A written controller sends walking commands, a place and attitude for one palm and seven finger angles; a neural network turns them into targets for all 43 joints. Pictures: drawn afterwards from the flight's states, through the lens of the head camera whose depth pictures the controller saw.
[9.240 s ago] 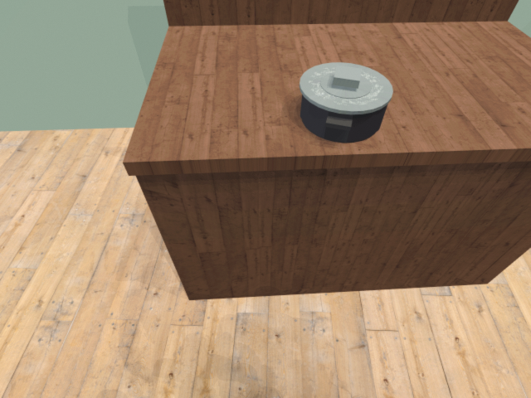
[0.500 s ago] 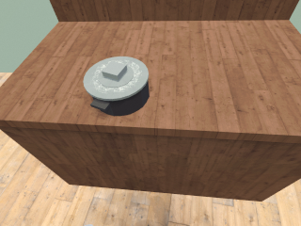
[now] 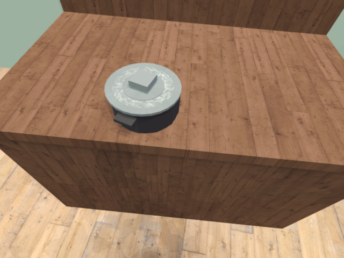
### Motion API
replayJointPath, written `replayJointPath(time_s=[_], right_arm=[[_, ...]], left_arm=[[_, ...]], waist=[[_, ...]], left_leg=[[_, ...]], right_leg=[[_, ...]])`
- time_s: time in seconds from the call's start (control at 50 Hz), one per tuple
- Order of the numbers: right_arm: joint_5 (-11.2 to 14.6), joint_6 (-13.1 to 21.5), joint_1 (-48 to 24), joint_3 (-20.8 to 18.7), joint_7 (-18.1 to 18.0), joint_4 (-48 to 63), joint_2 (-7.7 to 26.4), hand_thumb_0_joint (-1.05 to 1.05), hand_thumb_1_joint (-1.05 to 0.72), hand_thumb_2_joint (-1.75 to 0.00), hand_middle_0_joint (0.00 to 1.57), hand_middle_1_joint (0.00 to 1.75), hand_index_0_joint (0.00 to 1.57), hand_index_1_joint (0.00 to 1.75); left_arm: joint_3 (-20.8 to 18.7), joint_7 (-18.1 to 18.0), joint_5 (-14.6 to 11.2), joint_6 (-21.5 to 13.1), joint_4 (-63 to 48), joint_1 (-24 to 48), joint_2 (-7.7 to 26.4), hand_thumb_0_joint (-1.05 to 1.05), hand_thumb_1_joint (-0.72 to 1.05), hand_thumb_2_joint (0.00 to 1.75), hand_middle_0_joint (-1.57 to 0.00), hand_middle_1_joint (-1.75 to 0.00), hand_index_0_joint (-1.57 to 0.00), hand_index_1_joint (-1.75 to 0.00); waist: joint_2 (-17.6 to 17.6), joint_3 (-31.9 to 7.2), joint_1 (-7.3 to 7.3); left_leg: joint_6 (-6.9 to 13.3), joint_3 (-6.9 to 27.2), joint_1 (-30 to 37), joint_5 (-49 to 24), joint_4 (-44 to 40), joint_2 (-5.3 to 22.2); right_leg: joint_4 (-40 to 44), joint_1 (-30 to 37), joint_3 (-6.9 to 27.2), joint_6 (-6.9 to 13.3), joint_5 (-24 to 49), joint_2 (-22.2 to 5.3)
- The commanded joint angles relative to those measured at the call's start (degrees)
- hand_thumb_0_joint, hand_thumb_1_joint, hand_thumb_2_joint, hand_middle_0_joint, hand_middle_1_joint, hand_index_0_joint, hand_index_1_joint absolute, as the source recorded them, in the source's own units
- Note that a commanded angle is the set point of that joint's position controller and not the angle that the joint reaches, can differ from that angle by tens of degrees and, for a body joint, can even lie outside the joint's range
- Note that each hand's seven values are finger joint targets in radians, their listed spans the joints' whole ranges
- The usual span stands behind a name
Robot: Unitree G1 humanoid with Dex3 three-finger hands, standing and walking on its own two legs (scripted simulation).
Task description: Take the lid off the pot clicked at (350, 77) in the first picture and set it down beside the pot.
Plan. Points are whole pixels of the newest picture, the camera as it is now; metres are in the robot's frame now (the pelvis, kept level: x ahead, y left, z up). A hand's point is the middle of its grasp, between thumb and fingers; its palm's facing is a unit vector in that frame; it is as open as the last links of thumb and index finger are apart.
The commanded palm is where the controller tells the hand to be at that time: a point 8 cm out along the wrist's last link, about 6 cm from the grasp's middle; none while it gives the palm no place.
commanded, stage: come to a stop and stand still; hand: left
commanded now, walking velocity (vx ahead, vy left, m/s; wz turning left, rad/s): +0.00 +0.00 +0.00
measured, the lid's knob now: (143, 80) +0.51 +0.11 +0.11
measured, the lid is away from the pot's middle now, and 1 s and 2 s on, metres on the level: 0.00 0.00 0.00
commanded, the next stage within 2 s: look again from close up in 0.42 s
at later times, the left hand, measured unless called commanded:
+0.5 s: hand out of the picture -0.01 +0.12 -0.18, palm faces +0.04 -0.98 -0.18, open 7.4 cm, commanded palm none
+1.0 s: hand out of the picture +0.03 +0.19 -0.19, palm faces +0.01 -0.97 -0.23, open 7.4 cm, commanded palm none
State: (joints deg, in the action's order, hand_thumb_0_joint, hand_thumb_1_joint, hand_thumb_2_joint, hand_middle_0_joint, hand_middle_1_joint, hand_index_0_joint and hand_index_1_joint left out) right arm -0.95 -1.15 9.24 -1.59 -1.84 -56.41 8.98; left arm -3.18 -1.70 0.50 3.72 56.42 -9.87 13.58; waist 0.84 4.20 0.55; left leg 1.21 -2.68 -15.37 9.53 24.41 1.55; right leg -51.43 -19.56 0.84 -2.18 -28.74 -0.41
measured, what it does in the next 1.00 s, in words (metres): steps on the spot: right foot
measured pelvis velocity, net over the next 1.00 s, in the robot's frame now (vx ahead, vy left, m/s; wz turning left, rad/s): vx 0.00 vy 0.00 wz -0.01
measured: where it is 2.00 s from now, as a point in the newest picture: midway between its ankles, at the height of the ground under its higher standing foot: outside the picture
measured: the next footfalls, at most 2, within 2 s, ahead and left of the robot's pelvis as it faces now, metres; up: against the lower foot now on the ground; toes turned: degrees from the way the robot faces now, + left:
right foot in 0.12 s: -0.01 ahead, -0.15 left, +0.00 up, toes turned +0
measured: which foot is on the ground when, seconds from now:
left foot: down 0.00-1.00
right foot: up 0.00-0.10, down 0.12-1.00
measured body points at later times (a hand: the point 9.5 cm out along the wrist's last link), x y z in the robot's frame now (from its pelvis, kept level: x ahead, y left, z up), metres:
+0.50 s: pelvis -0.01 -0.05 -0.01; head +0.00 -0.05 +0.44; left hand -0.02 +0.17 -0.17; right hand -0.04 -0.27 -0.17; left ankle +0.04 +0.11 -0.74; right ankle -0.05 -0.15 -0.74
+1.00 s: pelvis +0.00 +0.00 -0.01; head +0.01 +0.01 +0.44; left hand +0.03 +0.24 -0.17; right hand +0.05 -0.23 -0.16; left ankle +0.03 +0.10 -0.74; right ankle -0.05 -0.15 -0.74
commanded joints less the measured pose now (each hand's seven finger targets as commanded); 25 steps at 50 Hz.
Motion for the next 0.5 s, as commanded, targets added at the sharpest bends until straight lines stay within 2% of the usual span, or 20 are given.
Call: replayJointPath(time_s=[0.0,0.02,0.04,0.06,0.08,0.1,0.12,0.14,0.16,0.18,0.2,0.22,0.24,0.26,0.28,0.32,0.34,0.38,0.42,0.48], right_arm=[[-0.4,0.3,4.1,-2.6,-0.1,1.1,11.5,0.0,-0.9,-0.9,0.2,0.3,0.2,0.3],[-0.2,0.3,4.2,-2.7,0.0,0.7,11.2,0.0,-0.9,-0.9,0.2,0.3,0.2,0.3],[0.1,0.4,3.6,-2.5,0.1,0.4,10.8,0.0,-0.9,-0.9,0.2,0.3,0.2,0.3],[0.5,0.4,3.4,-2.3,0.2,0.3,9.5,0.0,-0.9,-0.9,0.2,0.3,0.2,0.3],[0.9,0.4,3.4,-1.9,0.5,0.4,6.8,0.0,-0.9,-0.9,0.2,0.3,0.2,0.3],[0.9,0.2,2.8,-1.0,0.9,0.9,4.5,0.0,-0.9,-0.9,0.2,0.3,0.2,0.3],[0.4,0.0,2.5,-0.7,1.1,0.6,4.5,0.0,-0.9,-0.9,0.2,0.3,0.2,0.3],[0.0,-0.3,2.6,-0.7,1.0,0.1,4.5,0.0,-0.9,-0.9,0.2,0.3,0.2,0.3],[-0.1,-0.1,3.0,-0.6,0.9,-1.0,5.3,0.0,-0.9,-0.9,0.2,0.3,0.2,0.3],[0.0,0.2,4.0,-0.5,0.8,-2.0,5.2,0.0,-0.9,-0.9,0.2,0.3,0.2,0.3],[0.1,0.5,5.5,-0.2,0.7,-3.2,5.2,0.0,-0.9,-0.9,0.2,0.3,0.2,0.3],[0.2,0.7,5.8,-0.2,0.6,-4.0,5.6,0.0,-0.9,-0.9,0.2,0.3,0.2,0.3],[0.2,0.7,5.6,-0.2,0.5,-4.3,5.8,0.0,-0.9,-0.9,0.2,0.3,0.2,0.3],[0.2,0.5,5.3,-0.2,0.6,-4.7,6.2,0.0,-0.9,-0.9,0.2,0.3,0.2,0.3],[0.2,0.4,5.5,-0.2,0.6,-5.2,5.6,0.0,-0.9,-0.9,0.2,0.3,0.2,0.3],[0.1,0.4,6.8,0.1,0.5,-6.2,4.8,0.0,-0.9,-0.9,0.2,0.3,0.2,0.3],[0.2,0.3,7.1,0.1,0.4,-6.5,4.7,0.0,-0.9,-0.9,0.2,0.3,0.2,0.3],[0.1,0.4,7.8,0.1,0.3,-7.0,4.4,0.0,-0.9,-0.9,0.2,0.3,0.2,0.3],[0.1,0.6,8.7,0.2,0.2,-7.4,4.1,0.0,-0.9,-0.9,0.2,0.3,0.2,0.3],[0.2,1.0,8.9,0.2,-0.1,-7.7,4.2,0.0,-0.9,-0.9,0.2,0.3,0.2,0.3]], left_arm=[[0.5,0.4,-0.1,-1.6,-1.9,-3.5,1.7,0.0,0.9,0.9,-0.2,-0.3,-0.2,-0.3],[0.5,0.3,-0.1,-1.8,-1.1,-4.7,1.9,0.0,0.9,0.9,-0.2,-0.3,-0.2,-0.3],[0.5,0.3,-0.1,-2.3,-0.1,-6.8,2.1,0.0,0.9,0.9,-0.2,-0.3,-0.2,-0.3],[0.5,0.1,0.1,-2.8,0.4,-8.1,2.9,0.0,0.9,0.9,-0.2,-0.3,-0.2,-0.3],[0.3,-0.2,0.3,-3.2,0.6,-7.3,5.5,0.0,0.9,0.9,-0.2,-0.3,-0.2,-0.3],[0.4,-0.2,0.1,-3.5,0.0,-5.4,7.5,0.0,0.9,0.9,-0.2,-0.3,-0.2,-0.3],[0.6,-0.1,0.2,-3.7,-0.3,-3.5,7.8,0.0,0.9,0.9,-0.2,-0.3,-0.2,-0.3],[0.5,-0.1,0.1,-4.1,0.0,-2.8,7.7,0.0,0.9,0.9,-0.2,-0.3,-0.2,-0.3],[0.7,-0.2,0.0,-4.3,0.3,-2.3,6.4,0.0,0.9,0.9,-0.2,-0.3,-0.2,-0.3],[1.0,-0.2,-0.2,-4.3,0.7,-2.4,5.6,0.0,0.9,0.9,-0.2,-0.3,-0.2,-0.3],[1.2,-0.2,-0.4,-4.5,1.1,-2.8,4.8,0.0,0.9,0.9,-0.2,-0.3,-0.2,-0.3],[1.4,-0.2,-0.5,-4.5,1.7,-3.9,4.2,0.0,0.9,0.9,-0.2,-0.3,-0.2,-0.3],[1.4,-0.2,-0.6,-4.4,2.1,-4.5,4.2,0.0,0.9,0.9,-0.2,-0.3,-0.2,-0.3],[1.4,-0.3,-0.5,-4.2,2.2,-4.7,3.9,0.0,0.9,0.9,-0.2,-0.3,-0.2,-0.3],[1.3,-0.2,-0.5,-4.0,2.8,-4.8,3.9,0.0,0.9,0.9,-0.2,-0.3,-0.2,-0.3],[1.1,-0.2,-0.5,-3.9,3.6,-5.4,3.5,0.0,0.9,0.9,-0.2,-0.3,-0.2,-0.3],[1.1,-0.1,-0.5,-3.9,4.0,-6.0,3.6,0.0,0.9,0.9,-0.2,-0.3,-0.2,-0.3],[1.2,-0.2,-0.6,-3.9,4.4,-6.7,3.0,0.0,0.9,0.9,-0.2,-0.3,-0.2,-0.3],[1.2,-0.2,-0.5,-4.1,4.8,-7.2,2.3,0.0,0.9,0.9,-0.2,-0.3,-0.2,-0.3],[1.2,-0.3,-0.6,-4.1,5.4,-8.3,1.6,0.0,0.9,0.9,-0.2,-0.3,-0.2,-0.3]], waist=[[-12.2,-7.9,1.27],[-10.8,-7.7,0.83],[-8.0,-7.5,-0.4],[-4.5,-6.5,-0.81],[1.5,-4.3,-0.01],[5.0,-3.0,0.7],[5.3,-3.0,1.28],[11.4,-2.2,0.91],[10.7,-0.8,1.09],[7.7,-0.7,1.38],[6.1,-1.8,1.65],[4.1,-1.8,1.12],[4.5,-1.3,0.73],[4.3,0.9,0.63],[2.4,2.4,0.71],[0.4,3.8,0.7],[0.7,4.3,0.41],[1.1,3.8,0.38],[-0.3,2.5,0.52],[-1.7,0.6,-0.05]], left_leg=[[7.3,13.3,9.0,-9.8,-8.2,13.9],[6.5,13.0,7.4,-8.0,-7.6,13.1],[5.0,12.0,4.7,-5.1,-6.0,11.6],[2.3,9.3,2.3,-0.8,-3.2,8.4],[-0.9,5.6,-1.5,3.8,1.2,4.0],[-2.4,3.1,-0.3,8.9,2.1,1.1],[-2.7,2.6,3.0,7.9,2.3,0.4],[-2.5,2.8,2.6,7.1,3.4,0.4],[-2.4,3.2,3.0,4.6,3.3,0.8],[-2.4,3.5,4.6,1.6,2.5,1.0],[-2.3,4.0,5.7,-1.5,0.8,1.6],[-2.2,4.7,6.4,-3.1,0.1,2.1],[-2.2,5.0,6.1,-2.4,-0.3,2.5],[-2.6,4.7,5.7,0.0,0.3,2.4],[-2.6,4.5,5.8,0.5,0.5,2.2],[-2.5,4.7,5.4,0.2,0.2,2.3],[-2.5,4.9,4.8,0.9,-0.1,2.3],[-2.4,4.7,4.8,0.6,0.2,2.2],[-2.3,5.1,5.0,-0.4,-0.2,2.5],[-1.9,5.9,5.1,-2.6,-0.7,2.9]], right_leg=[[12.4,2.3,-1.9,0.9,1.8,-1.1],[17.3,5.3,-2.4,1.2,5.3,-0.9],[25.0,10.1,-2.8,1.2,10.8,-0.8],[32.6,13.0,-1.6,1.5,15.6,-2.1],[35.7,12.4,6.7,4.0,16.2,-7.8],[38.1,6.7,10.5,6.5,13.1,-13.3],[38.2,1.8,11.1,7.4,10.6,-13.6],[39.1,1.3,10.9,7.4,10.1,-11.9],[38.2,1.2,9.9,7.3,13.5,-11.2],[36.5,1.4,8.3,6.8,16.7,-10.1],[34.6,3.0,6.4,6.1,19.1,-8.6],[34.0,3.4,5.3,5.3,18.5,-7.5],[34.8,3.6,5.0,4.9,15.3,-6.7],[36.6,1.3,5.6,5.0,10.2,-7.0],[37.2,-0.4,5.9,5.1,7.3,-7.2],[37.0,-0.9,5.7,5.3,6.1,-6.5],[37.2,-0.5,5.3,5.2,5.4,-6.2],[37.0,-0.1,5.4,5.3,5.8,-6.3],[35.7,1.0,5.1,5.3,7.6,-5.9],[33.8,3.7,4.0,4.9,12.1,-5.2]])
